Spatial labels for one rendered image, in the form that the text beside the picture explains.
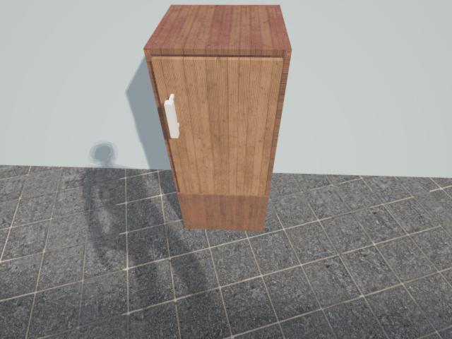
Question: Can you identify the handle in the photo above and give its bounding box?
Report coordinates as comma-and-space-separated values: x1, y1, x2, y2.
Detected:
164, 94, 179, 138

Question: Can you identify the cupboard door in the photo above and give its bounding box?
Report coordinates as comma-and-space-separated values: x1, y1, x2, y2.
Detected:
151, 56, 283, 196

